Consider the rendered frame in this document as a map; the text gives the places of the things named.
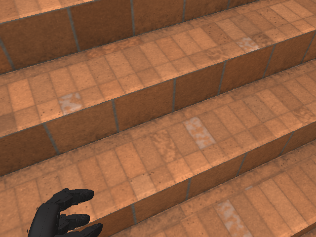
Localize left robot hand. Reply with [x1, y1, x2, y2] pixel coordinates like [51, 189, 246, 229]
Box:
[27, 188, 103, 237]

